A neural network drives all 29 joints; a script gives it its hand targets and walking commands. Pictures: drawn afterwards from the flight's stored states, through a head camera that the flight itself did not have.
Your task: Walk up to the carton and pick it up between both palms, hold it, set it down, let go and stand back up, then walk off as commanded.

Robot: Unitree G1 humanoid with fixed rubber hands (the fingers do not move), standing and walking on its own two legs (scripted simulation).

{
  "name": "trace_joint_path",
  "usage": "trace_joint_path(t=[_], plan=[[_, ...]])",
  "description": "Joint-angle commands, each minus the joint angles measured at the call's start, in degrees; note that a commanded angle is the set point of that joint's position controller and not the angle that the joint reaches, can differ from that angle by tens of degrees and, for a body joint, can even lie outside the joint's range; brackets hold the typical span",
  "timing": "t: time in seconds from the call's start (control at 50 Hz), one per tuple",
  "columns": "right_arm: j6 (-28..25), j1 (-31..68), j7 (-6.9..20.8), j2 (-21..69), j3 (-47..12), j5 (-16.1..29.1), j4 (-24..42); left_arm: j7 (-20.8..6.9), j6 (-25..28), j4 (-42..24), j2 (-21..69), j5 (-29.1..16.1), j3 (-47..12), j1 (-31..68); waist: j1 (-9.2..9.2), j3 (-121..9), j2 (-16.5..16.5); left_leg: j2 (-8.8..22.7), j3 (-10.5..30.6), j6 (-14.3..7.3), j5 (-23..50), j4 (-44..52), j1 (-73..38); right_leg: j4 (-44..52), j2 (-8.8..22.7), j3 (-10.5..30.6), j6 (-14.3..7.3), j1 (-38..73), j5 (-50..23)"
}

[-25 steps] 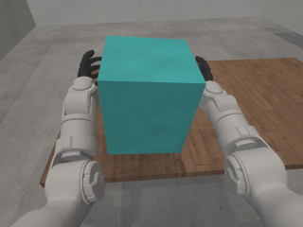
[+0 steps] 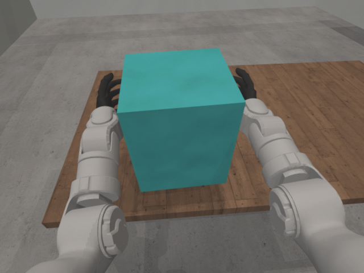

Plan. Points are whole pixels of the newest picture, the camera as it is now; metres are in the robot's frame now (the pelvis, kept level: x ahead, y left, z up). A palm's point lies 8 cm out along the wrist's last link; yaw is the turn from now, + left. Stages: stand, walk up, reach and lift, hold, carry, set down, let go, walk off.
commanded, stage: set down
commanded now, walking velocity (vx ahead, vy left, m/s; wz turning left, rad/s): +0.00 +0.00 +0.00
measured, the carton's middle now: (178, 122) +0.43 +0.04 +0.14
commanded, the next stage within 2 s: none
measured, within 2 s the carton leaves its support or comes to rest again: rests again in 1.28 s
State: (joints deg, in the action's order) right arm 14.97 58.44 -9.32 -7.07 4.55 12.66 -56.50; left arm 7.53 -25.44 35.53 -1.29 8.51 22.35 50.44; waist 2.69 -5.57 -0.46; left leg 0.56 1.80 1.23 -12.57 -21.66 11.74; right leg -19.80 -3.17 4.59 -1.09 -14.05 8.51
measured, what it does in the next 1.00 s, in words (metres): stands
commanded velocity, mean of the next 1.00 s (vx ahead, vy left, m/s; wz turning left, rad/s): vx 0.00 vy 0.00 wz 0.00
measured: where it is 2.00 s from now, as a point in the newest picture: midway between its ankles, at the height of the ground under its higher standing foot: outside the picture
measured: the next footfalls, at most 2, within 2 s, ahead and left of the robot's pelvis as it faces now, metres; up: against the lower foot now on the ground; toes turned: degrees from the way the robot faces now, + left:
none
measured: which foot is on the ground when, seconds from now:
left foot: down 0.00-1.00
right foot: down 0.00-1.00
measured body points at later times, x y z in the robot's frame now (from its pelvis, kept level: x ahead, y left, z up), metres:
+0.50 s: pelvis +0.00 +0.00 +0.00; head +0.00 +0.00 +0.45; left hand +0.41 +0.21 +0.16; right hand +0.46 -0.09 +0.16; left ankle -0.02 +0.13 -0.75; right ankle +0.02 -0.11 -0.75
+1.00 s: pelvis +0.01 +0.00 +0.00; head +0.01 +0.01 +0.45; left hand +0.41 +0.21 +0.14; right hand +0.46 -0.09 +0.14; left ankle -0.02 +0.13 -0.75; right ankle +0.02 -0.11 -0.75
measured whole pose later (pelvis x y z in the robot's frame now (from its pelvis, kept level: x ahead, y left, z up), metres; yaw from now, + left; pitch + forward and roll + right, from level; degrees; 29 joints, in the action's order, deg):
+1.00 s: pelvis +0.01 +0.00 +0.00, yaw +0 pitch +3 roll +0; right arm 4.0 56.1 -4.3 -5.4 11.0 0.5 -64.2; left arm 6.8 -15.6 39.5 2.3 15.3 25.2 46.7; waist 6.2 -3.3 -0.5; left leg 0.7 1.8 1.2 -12.9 -21.2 11.7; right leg -19.5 -3.2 4.5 -1.1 -14.1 8.8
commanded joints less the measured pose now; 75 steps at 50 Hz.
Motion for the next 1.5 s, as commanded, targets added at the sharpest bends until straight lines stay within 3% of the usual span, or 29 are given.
trace_joint_path(t=[0.0, 0.02, 0.04, 0.1, 0.14, 0.2, 0.24, 0.3, 0.34, 0.36, 0.38, 0.4, 0.46, 0.54, 0.6, 0.64, 0.66, 0.82, 0.86, 0.88, 0.94, 0.96, 1.02, 1.06, 1.1, 1.14, 1.32, 1.4, 1.48], plan=[[-5.85, 47.43, 9.06, 36.97, -13.55, 1.83, 16.38, -3.81, 3.50, -10.94, 39.90, -4.73, -25.29, 46.76, 0.56, -34.49, 5.81, -0.95, -1.25, 5.72, 37.77, -4.12, -16.92, 3.68, -3.74, -7.59, -0.10, 12.39, -15.51], [-5.78, 47.08, 9.13, 37.22, -14.05, 1.84, 15.29, -3.95, 3.41, -8.76, 38.85, -3.56, -23.84, 44.74, 2.51, -32.61, 5.19, -0.91, -1.72, 5.29, 37.39, -3.23, -16.74, 3.86, -3.42, -7.53, 0.33, 12.53, -14.43], [-5.42, 46.66, 9.67, 36.05, -10.90, 0.09, 11.73, -4.28, 3.23, -4.35, 36.76, -1.14, -20.27, 43.92, 2.83, -27.74, 4.84, -1.31, -2.43, 4.52, 30.60, -1.77, -13.67, 4.69, -2.86, -7.16, 0.18, 12.92, -10.31], [-5.73, 44.62, 10.58, 36.36, -9.88, -1.43, 8.79, -5.12, 3.66, -4.15, 35.62, 0.49, -16.85, 43.27, 4.13, -26.12, 3.13, -1.46, -3.20, 3.81, 27.60, -0.51, -11.19, 5.00, -2.49, -6.61, -0.06, 13.81, -8.52], [-6.11, 45.21, 10.95, 36.02, -8.52, -2.46, 7.60, -5.11, 3.98, -2.11, 34.96, 1.14, -15.26, 42.62, 4.53, -25.34, 1.40, -1.35, -3.46, 2.94, 25.40, 0.43, -9.91, 4.92, -2.19, -6.41, 0.63, 14.27, -8.61], [-7.43, 43.56, 11.34, 33.45, -3.63, -5.88, 4.54, -6.13, 4.94, 2.08, 34.31, 1.59, -13.77, 41.42, 2.36, -22.57, 1.14, -1.24, -3.90, 3.21, 23.24, 0.80, -8.44, 5.31, -2.01, -6.97, 0.14, 13.63, -7.12], [-8.12, 45.82, 11.58, 34.15, -2.97, -7.90, 5.68, -6.88, 6.02, 5.12, 33.88, 1.39, -12.49, 42.51, 3.35, -20.46, -2.48, -1.17, -3.69, 2.05, 18.28, 2.11, -5.45, 5.48, -1.06, -6.61, 0.94, 14.41, -3.62], [-10.37, 45.59, 11.74, 35.62, -1.54, -8.33, 6.50, -6.45, 7.97, 1.45, 39.29, -0.38, -16.71, 44.47, 0.57, -25.85, 0.49, -1.23, -3.36, 3.49, 22.17, 1.20, -7.22, 4.65, -1.54, -7.83, 0.61, 13.55, -7.78], [-11.24, 46.87, 11.96, 36.27, -2.77, -8.60, 7.28, -5.76, 9.12, 1.22, 39.43, -0.39, -17.10, 44.91, 2.20, -31.47, 0.97, -0.71, -3.69, 3.97, 27.19, -0.25, -8.36, 4.23, -2.02, -7.51, 0.06, 13.41, -10.93], [-11.44, 46.58, 11.88, 35.19, -1.32, -8.96, 6.95, -5.77, 9.25, 2.76, 38.66, -0.45, -16.57, 45.17, 1.23, -31.15, 2.09, -0.79, -3.74, 4.16, 26.19, -0.33, -8.52, 4.50, -1.79, -7.48, 0.09, 12.73, -10.25], [-11.16, 46.20, 12.06, 36.97, -2.13, -9.20, 5.45, -6.02, 9.81, 2.59, 37.37, 0.78, -14.37, 44.71, 3.40, -29.77, 0.59, -1.03, -4.36, 3.42, 25.99, 0.27, -7.51, 4.80, -1.46, -7.01, 0.67, 13.36, -10.75], [-12.01, 44.79, 12.09, 37.16, -1.93, -9.69, 5.95, -5.96, 10.12, 1.71, 39.52, 0.41, -16.90, 44.69, 2.01, -30.10, 1.36, -0.87, -4.03, 4.01, 27.36, 0.12, -7.52, 4.27, -1.86, -7.60, 0.32, 13.86, -11.90], [-11.98, 42.90, 12.47, 38.75, -2.12, -10.92, 2.91, -5.38, 11.54, 0.58, 38.30, 1.38, -15.14, 46.55, 3.80, -30.20, 0.95, -1.04, -5.06, 3.48, 26.94, 0.52, -6.63, 4.11, -1.09, -7.30, 0.70, 13.86, -12.10], [-12.63, 43.79, 13.40, 36.16, 0.85, -11.84, 1.89, -4.78, 11.18, 2.93, 37.22, 2.14, -13.86, 45.38, 2.90, -30.09, 1.33, -0.53, -5.05, 3.77, 25.00, 0.41, -6.94, 4.42, -1.90, -8.07, 0.01, 11.64, -8.44], [-13.11, 42.10, 13.07, 38.61, -2.59, -11.03, 3.73, -4.90, 11.65, 2.86, 36.55, 3.42, -11.98, 40.60, 6.41, -30.06, -0.80, -0.81, -5.47, 2.98, 29.72, -0.04, -4.80, 3.52, -1.48, -6.80, 0.71, 16.15, -16.13], [-12.90, 39.60, 13.07, 36.74, 0.57, -12.47, 0.19, -5.28, 11.74, 3.46, 35.48, 3.52, -12.19, 41.37, 3.64, -28.11, 0.25, -0.88, -5.57, 3.00, 27.20, 0.55, -3.91, 3.57, -1.25, -6.99, 0.94, 15.77, -15.11], [-12.65, 39.29, 12.97, 38.15, -0.90, -12.31, 1.25, -5.76, 11.35, 4.24, 35.07, 4.21, -10.67, 38.81, 5.46, -25.18, -1.14, -1.03, -5.94, 2.48, 26.99, 1.02, -2.45, 3.26, -0.97, -6.49, 1.18, 17.90, -15.36], [-14.42, 38.74, 13.30, 39.13, 0.28, -13.84, 1.50, -5.74, 13.56, 0.05, 37.27, 4.21, -12.85, 43.01, 3.70, -30.77, 0.68, -0.85, -5.41, 3.61, 31.44, 0.15, -3.84, 1.99, -1.12, -7.74, 1.14, 17.06, -18.37], [-15.05, 40.46, 13.53, 40.21, -0.94, -13.87, 3.02, -5.50, 14.13, 2.17, 37.54, 4.76, -11.86, 40.74, 5.94, -30.42, 0.97, -0.81, -5.79, 3.40, 30.43, 0.28, -3.57, 3.06, -0.98, -7.03, 0.60, 16.21, -15.49], [-15.78, 40.20, 13.62, 39.28, 1.12, -15.15, 2.55, -5.39, 14.65, 1.89, 37.69, 4.06, -13.12, 41.65, 3.34, -31.31, 0.17, -0.38, -5.68, 3.91, 30.37, 0.09, -5.10, 3.51, -1.30, -7.68, 0.26, 14.93, -14.84], [-15.77, 37.21, 14.13, 38.70, 2.71, -16.95, -0.67, -5.03, 14.90, 1.94, 38.06, 4.29, -13.97, 43.43, 2.89, -30.95, 0.52, -0.06, -5.30, 3.99, 28.58, 0.46, -5.29, 3.85, -1.20, -8.54, 0.41, 12.52, -11.23], [-16.13, 37.55, 14.21, 38.83, 1.44, -16.44, 1.61, -5.14, 14.91, 2.15, 37.97, 4.74, -12.78, 40.18, 4.66, -30.84, 1.59, -0.01, -5.53, 4.32, 31.34, -0.05, -5.53, 4.09, -1.43, -8.35, -0.04, 12.97, -12.10], [-16.36, 36.15, 14.06, 39.40, 1.85, -17.32, 2.06, -5.66, 14.89, 3.33, 36.75, 6.09, -11.31, 37.89, 5.18, -29.42, 1.08, -0.07, -6.21, 4.25, 32.15, -0.08, -4.63, 3.70, -1.25, -7.95, 0.24, 14.57, -15.06], [-16.48, 36.18, 14.28, 37.75, 3.86, -17.66, 1.08, -5.93, 14.91, 4.50, 36.19, 5.58, -11.79, 38.63, 3.45, -26.63, -0.06, 0.20, -5.57, 4.31, 30.09, 0.20, -5.56, 4.50, -1.38, -8.41, 0.04, 12.10, -10.98], [-15.73, 33.09, 14.69, 37.44, 5.71, -19.36, -2.47, -6.06, 14.13, 5.34, 35.49, 7.18, -9.33, 36.83, 4.50, -23.42, 0.15, 0.29, -6.17, 3.75, 28.12, 1.25, -5.72, 5.28, -1.14, -8.25, -0.41, 11.06, -7.54], [-16.09, 35.86, 14.88, 37.63, 4.15, -19.94, 2.33, -6.25, 14.31, 7.79, 34.60, 7.69, -7.27, 33.48, 6.29, -24.70, -2.03, -0.46, -7.21, 2.94, 25.17, 2.26, -0.48, 3.94, -0.75, -7.51, 0.60, 17.37, -12.00], [-19.31, 36.23, 15.66, 39.64, 4.37, -20.76, 6.03, -5.80, 17.19, 2.44, 36.30, 7.46, -9.23, 36.40, 5.69, -31.99, -1.30, -0.37, -7.23, 3.33, 28.38, 1.48, 0.14, 1.54, -1.03, -8.34, 1.32, 19.14, -15.89], [-19.08, 31.75, 15.37, 39.01, 5.44, -21.99, 2.74, -6.09, 17.77, 1.52, 36.04, 7.57, -9.85, 36.03, 3.92, -28.94, -1.21, -0.56, -7.42, 3.65, 28.66, 1.09, -1.20, 2.21, -1.31, -8.38, 0.96, 18.51, -15.25], [-19.02, 30.93, 15.94, 39.18, 6.70, -23.19, 0.40, -6.32, 17.88, 4.43, 35.77, 7.96, -8.64, 34.93, 4.62, -25.84, -1.99, -0.06, -7.03, 3.51, 28.09, 1.82, -1.15, 3.34, -0.94, -8.63, 1.02, 16.99, -12.73]])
